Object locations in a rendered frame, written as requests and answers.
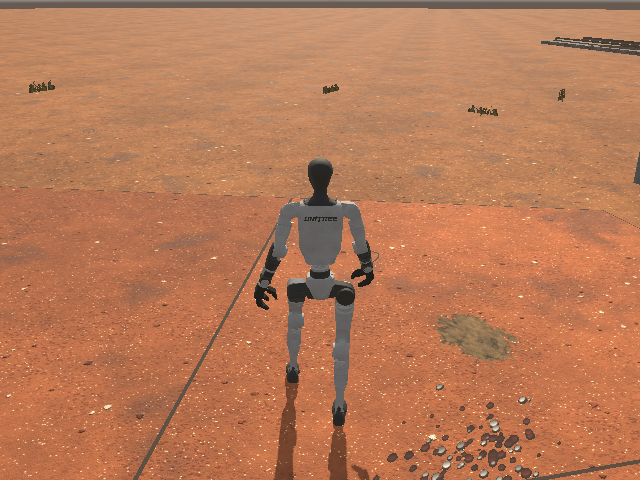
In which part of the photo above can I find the left robot hand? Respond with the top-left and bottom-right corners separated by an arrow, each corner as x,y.
254,283 -> 277,310

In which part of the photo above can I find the left robot forearm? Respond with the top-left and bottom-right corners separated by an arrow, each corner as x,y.
258,242 -> 281,288

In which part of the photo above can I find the right robot hand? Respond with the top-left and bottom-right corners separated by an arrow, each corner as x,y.
351,267 -> 374,287

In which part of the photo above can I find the humanoid robot head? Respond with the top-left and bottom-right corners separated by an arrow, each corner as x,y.
303,158 -> 337,206

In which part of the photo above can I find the right robot shin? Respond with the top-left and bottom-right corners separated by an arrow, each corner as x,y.
334,343 -> 350,412

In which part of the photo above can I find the left robot upper arm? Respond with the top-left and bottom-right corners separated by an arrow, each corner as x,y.
272,202 -> 300,258

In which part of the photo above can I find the right robot forearm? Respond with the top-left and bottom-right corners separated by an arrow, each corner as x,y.
357,239 -> 373,273

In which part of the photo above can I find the right robot upper arm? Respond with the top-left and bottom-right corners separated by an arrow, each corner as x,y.
341,201 -> 368,255

